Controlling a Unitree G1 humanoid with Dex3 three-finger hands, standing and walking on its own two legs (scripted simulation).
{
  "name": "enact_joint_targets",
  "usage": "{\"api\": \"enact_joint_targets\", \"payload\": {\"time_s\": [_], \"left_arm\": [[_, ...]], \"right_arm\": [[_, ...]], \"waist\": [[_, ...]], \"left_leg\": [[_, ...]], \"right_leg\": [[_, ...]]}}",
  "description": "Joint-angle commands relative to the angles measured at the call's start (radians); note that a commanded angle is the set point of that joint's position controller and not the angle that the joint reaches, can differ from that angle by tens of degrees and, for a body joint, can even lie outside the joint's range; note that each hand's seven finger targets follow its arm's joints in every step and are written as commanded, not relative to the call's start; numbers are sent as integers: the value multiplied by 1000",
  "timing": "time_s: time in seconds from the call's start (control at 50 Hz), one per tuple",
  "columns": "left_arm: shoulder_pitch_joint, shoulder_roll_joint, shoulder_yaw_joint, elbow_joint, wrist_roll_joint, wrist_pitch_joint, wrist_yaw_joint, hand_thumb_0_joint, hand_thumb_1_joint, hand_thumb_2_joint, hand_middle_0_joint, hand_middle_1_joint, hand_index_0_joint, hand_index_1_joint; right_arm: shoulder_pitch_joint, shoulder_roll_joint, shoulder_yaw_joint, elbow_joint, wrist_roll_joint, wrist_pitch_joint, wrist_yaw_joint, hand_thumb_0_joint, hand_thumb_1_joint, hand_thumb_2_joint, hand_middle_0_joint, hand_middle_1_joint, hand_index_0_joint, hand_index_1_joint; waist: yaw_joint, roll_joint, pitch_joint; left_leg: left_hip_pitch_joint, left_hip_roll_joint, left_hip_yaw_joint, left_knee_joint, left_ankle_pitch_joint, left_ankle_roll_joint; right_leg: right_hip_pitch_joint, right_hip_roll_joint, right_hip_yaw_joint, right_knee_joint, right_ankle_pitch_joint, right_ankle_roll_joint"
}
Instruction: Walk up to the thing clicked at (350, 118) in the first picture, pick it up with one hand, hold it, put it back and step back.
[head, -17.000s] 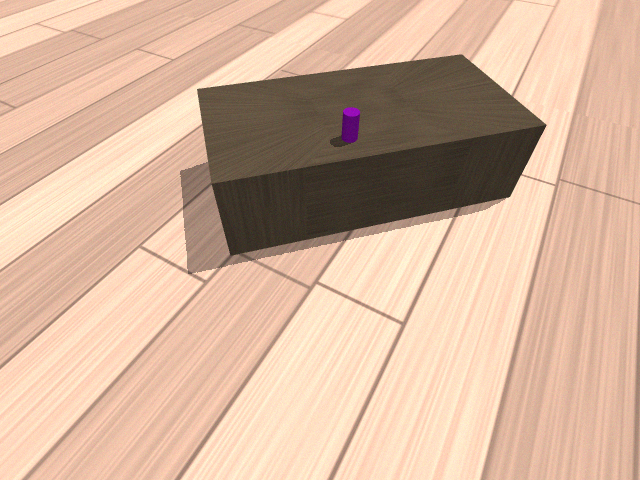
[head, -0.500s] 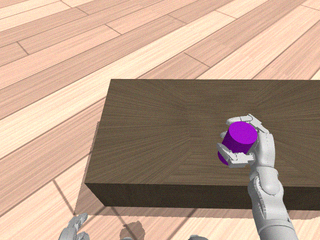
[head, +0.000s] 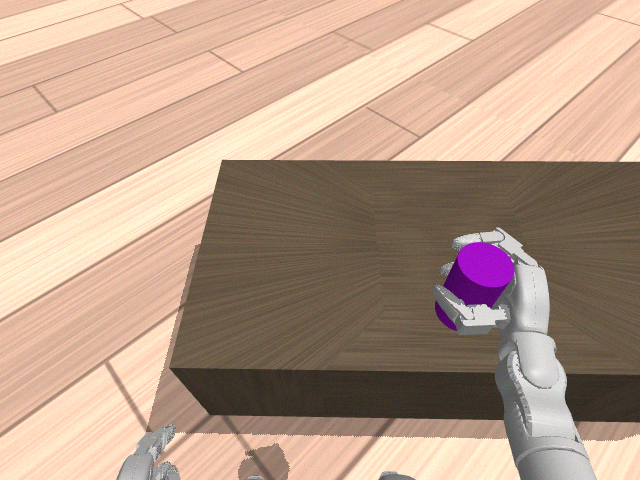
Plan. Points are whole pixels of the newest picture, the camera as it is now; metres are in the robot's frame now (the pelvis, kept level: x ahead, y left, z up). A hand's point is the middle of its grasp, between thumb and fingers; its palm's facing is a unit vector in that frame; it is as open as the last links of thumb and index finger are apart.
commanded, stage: hold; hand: right
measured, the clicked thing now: (470, 289) +0.33 -0.18 +0.05
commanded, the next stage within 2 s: crouch in 1.42 s
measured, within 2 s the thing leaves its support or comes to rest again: neither
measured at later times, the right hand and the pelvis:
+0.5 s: hand (468, 292) +0.32 -0.17 +0.06, palm faces +0.16 +0.99 +0.00, open 8.6 cm; pelvis -0.01 +0.00 +0.00, yaw +0 degrees
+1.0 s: hand (468, 292) +0.32 -0.17 +0.06, palm faces +0.17 +0.99 +0.00, open 8.6 cm; pelvis -0.01 +0.00 +0.00, yaw +0 degrees
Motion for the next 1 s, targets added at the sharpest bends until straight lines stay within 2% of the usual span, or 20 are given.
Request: {"api": "enact_joint_targets", "payload": {"time_s": [0.0, 0.06, 0.08, 0.12, 0.22, 0.32, 0.34, 0.38, 0.46, 0.52, 0.7, 0.74, 0.78, 0.84, 0.86, 0.88, 0.9, 0.92, 0.94, 0.98], "left_arm": [[-35, 118, 46, -124, -1, -47, 7, 0, 903, 898, -200, -311, -205, -306], [-32, 139, 59, -121, 1, -47, 5, 0, 904, 899, -200, -311, -205, -307], [-28, 124, 49, -120, 0, -46, 3, 0, 908, 897, -199, -311, -205, -305], [-22, 118, 47, -118, 2, -46, 4, 0, 898, 902, -200, -309, -203, -307], [-42, 115, 41, -123, 0, -45, 6, 0, 898, 904, -201, -310, -204, -307], [-27, 140, 60, -125, 1, -50, 9, 0, 905, 899, -200, -311, -205, -306], [-28, 115, 44, -111, 2, -47, 9, 0, 907, 895, -200, -311, -206, -305], [-27, 119, 45, -113, 1, -52, 6, 0, 905, 898, -202, -311, -207, -306], [-20, 134, 58, -118, 3, -54, 7, 0, 903, 899, -201, -310, -205, -306], [-27, 130, 53, -119, 3, -57, 6, 0, 903, 900, -201, -311, -205, -306], [-38, 116, 40, -120, 3, -54, 6, 0, 903, 899, -199, -308, -203, -304], [-40, 121, 41, -120, 3, -59, 5, 0, 907, 898, -200, -310, -205, -304], [-38, 118, 41, -117, 3, -58, 7, 0, 902, 902, -199, -308, -203, -304], [-31, 123, 42, -121, 3, -61, 6, 0, 899, 901, -199, -308, -203, -304], [-40, 118, 38, -122, 4, -58, 7, 0, 899, 900, -199, -308, -203, -304], [-32, 136, 52, -124, 5, -61, 9, 0, 902, 900, -197, -308, -202, -303], [-24, 119, 43, -115, 6, -61, 9, 0, 898, 903, -198, -309, -201, -306], [-22, 133, 52, -116, 7, -63, 9, 0, 900, 904, -197, -309, -200, -305], [-31, 109, 34, -113, 6, -60, 9, 0, 899, 904, -199, -309, -202, -306], [-34, 111, 34, -112, 4, -58, 10, 0, 895, 904, -199, -307, -201, -305]], "right_arm": [[-304, -134, -48, -292, 15, -94, 3, 0, -342, -1303, 1294, 1404, 1323, 1404], [-251, -125, -46, -231, 10, -89, 3, 0, -336, -1304, 1305, 1411, 1332, 1411], [-280, -108, -25, -255, 12, -94, 6, 0, -334, -1304, 1303, 1411, 1331, 1411], [-282, -122, -40, -286, 13, -98, 3, 0, -320, -1312, 1301, 1417, 1331, 1417], [-320, -138, -57, -289, 14, -101, -7, 0, -319, -1325, 1315, 1432, 1345, 1432], [-275, -99, -13, -256, 3, -87, 2, 0, -320, -1307, 1299, 1413, 1329, 1412], [-278, -98, -15, -235, 7, -86, 2, 0, -327, -1306, 1298, 1411, 1328, 1410], [-291, -87, -6, -242, 8, -85, 2, 0, -309, -1305, 1288, 1407, 1319, 1407], [-323, -118, -36, -266, 5, -92, -3, 0, -312, -1314, 1303, 1421, 1335, 1421], [-298, -118, -43, -242, 5, -88, -10, 0, -299, -1310, 1299, 1418, 1330, 1418], [-293, -92, -11, -206, 3, -82, -9, 0, -306, -1302, 1290, 1407, 1321, 1407], [-336, -96, -4, -251, 3, -87, -10, 0, -297, -1304, 1292, 1411, 1324, 1411], [-322, -107, -27, -209, 5, -89, -12, 0, -306, -1290, 1282, 1395, 1312, 1395], [-321, -134, -49, -261, 3, -99, -18, 0, -264, -1297, 1279, 1404, 1313, 1404], [-308, -121, -33, -241, 3, -100, -16, 0, -281, -1297, 1282, 1403, 1315, 1403], [-322, -139, -54, -283, 4, -103, -17, 0, -293, -1296, 1281, 1400, 1313, 1400], [-323, -109, -21, -258, 2, -101, -15, 0, -301, -1299, 1282, 1401, 1314, 1401], [-304, -116, -36, -259, 3, -100, -17, 0, -304, -1305, 1292, 1411, 1323, 1411], [-324, -97, -8, -255, 1, -100, -15, 0, -308, -1312, 1300, 1418, 1331, 1418], [-333, -111, -20, -238, 3, -101, -15, 0, -288, -1301, 1283, 1405, 1316, 1405]], "waist": [[-2, -4, -286], [4, -12, -271], [8, -4, -281], [-2, -31, -317], [5, -14, -254], [12, -7, -289], [15, -4, -240], [16, 6, -243], [8, -18, -299], [6, -8, -266], [12, -3, -232], [13, -16, -251], [13, 14, -221], [-5, -25, -291], [3, -18, -262], [-4, -17, -317], [14, -25, -296], [6, -21, -310], [14, -24, -264], [11, -12, -252]], "left_leg": [[138, -27, 30, -115, 244, 36], [116, -33, 40, -98, 256, 39], [117, -32, 39, -93, 282, 38], [141, -30, 39, -85, 319, 39], [119, -30, 30, -110, 231, 38], [124, -32, 38, -102, 264, 37], [104, -33, 39, -105, 250, 37], [101, -35, 45, -100, 244, 39], [103, -35, 44, -94, 248, 39], [111, -35, 45, -103, 221, 41], [101, -34, 38, -119, 186, 40], [87, -37, 43, -110, 178, 42], [85, -37, 42, -119, 153, 40], [115, -33, 38, -105, 205, 43], [109, -32, 35, -107, 207, 41], [118, -35, 39, -99, 221, 40], [112, -36, 41, -95, 242, 41], [115, -36, 43, -94, 248, 41], [102, -35, 41, -99, 233, 41], [102, -34, 39, -101, 217, 41]], "right_leg": [[133, 34, -31, -129, 223, -30], [142, 28, -23, -133, 246, -22], [145, 27, -24, -125, 274, -24], [160, 28, -25, -117, 318, -20], [122, 31, -30, -132, 213, -27], [156, 27, -25, -135, 252, -23], [126, 27, -26, -134, 237, -24], [128, 24, -19, -141, 236, -22], [161, 22, -17, -135, 246, -20], [133, 25, -16, -145, 216, -22], [106, 30, -24, -149, 168, -26], [124, 24, -15, -156, 161, -22], [98, 26, -17, -153, 137, -26], [141, 28, -19, -146, 194, -20], [128, 30, -23, -139, 196, -22], [155, 27, -18, -139, 213, -21], [142, 27, -19, -137, 232, -20], [157, 26, -17, -138, 241, -19], [135, 27, -19, -137, 224, -20], [120, 27, -19, -140, 204, -22]]}}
